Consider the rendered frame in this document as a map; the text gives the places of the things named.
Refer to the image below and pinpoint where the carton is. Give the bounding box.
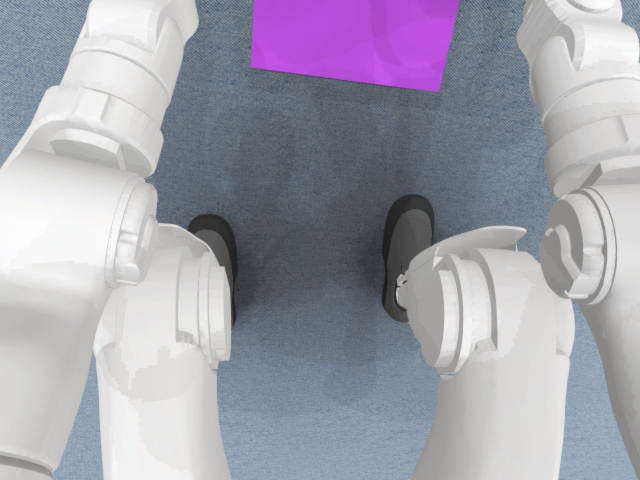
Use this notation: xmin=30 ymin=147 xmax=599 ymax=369
xmin=251 ymin=0 xmax=460 ymax=92

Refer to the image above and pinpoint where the robot right upper arm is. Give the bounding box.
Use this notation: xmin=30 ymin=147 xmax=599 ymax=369
xmin=539 ymin=183 xmax=640 ymax=480

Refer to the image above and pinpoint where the right robot thigh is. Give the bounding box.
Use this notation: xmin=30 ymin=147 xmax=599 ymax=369
xmin=408 ymin=248 xmax=570 ymax=480

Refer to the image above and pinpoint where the right robot shin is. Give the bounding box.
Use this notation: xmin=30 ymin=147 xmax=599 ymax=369
xmin=396 ymin=226 xmax=575 ymax=357

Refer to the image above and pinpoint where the robot left upper arm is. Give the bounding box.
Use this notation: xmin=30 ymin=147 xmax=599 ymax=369
xmin=0 ymin=149 xmax=159 ymax=480

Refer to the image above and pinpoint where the left robot forearm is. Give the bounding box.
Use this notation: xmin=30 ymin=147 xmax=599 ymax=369
xmin=0 ymin=0 xmax=199 ymax=178

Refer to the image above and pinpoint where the right robot forearm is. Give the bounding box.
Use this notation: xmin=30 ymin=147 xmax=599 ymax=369
xmin=516 ymin=0 xmax=640 ymax=198

